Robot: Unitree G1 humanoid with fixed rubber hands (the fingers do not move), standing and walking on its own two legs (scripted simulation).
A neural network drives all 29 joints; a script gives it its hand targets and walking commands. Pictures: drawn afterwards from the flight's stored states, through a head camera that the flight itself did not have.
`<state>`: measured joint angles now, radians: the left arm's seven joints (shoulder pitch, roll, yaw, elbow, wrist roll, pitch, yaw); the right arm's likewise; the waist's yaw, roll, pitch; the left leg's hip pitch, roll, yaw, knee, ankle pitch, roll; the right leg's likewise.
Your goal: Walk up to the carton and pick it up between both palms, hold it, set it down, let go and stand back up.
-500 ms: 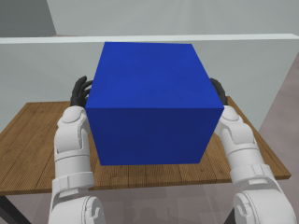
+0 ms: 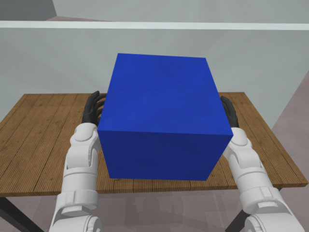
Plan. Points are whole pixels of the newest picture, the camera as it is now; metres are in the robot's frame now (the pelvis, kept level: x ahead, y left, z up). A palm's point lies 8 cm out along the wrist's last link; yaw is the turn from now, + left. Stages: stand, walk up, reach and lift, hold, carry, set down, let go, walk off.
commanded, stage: set down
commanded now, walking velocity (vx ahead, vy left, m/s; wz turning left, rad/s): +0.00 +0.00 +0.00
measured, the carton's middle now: (160, 114) +0.43 +0.00 +0.12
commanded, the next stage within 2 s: none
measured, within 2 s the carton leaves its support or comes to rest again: rests again in 1.60 s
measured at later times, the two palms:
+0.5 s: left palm (92, 125) +0.39 +0.18 +0.12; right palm (222, 129) +0.38 -0.17 +0.11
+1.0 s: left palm (95, 128) +0.41 +0.19 +0.09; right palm (217, 133) +0.39 -0.17 +0.08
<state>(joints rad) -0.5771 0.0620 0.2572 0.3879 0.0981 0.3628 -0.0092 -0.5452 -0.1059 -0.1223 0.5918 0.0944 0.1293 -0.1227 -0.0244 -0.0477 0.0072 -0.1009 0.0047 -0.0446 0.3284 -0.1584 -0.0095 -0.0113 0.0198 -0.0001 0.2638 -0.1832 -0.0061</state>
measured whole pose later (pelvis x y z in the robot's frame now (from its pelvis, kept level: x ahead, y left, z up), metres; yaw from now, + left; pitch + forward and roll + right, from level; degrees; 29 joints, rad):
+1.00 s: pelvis +0.01 +0.00 +0.00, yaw -1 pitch +5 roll -1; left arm -0.74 0.10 0.30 0.90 0.13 0.03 -0.04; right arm -0.62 -0.03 -0.36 0.84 -0.13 -0.05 -0.07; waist 0.02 -0.04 -0.05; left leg -0.25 0.01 -0.02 0.31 -0.14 0.00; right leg -0.17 0.01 0.00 0.26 -0.17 0.00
